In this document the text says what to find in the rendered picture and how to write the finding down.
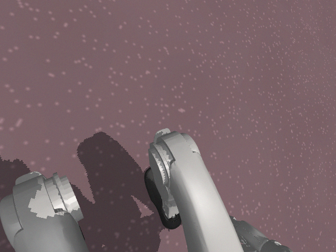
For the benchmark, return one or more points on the right robot hand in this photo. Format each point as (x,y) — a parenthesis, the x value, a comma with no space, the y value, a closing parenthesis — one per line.
(252,238)

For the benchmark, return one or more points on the right robot foot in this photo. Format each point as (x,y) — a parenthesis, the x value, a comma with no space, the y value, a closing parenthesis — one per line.
(155,197)

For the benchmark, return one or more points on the right robot arm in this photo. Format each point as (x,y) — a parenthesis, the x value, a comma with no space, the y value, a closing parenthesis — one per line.
(274,246)

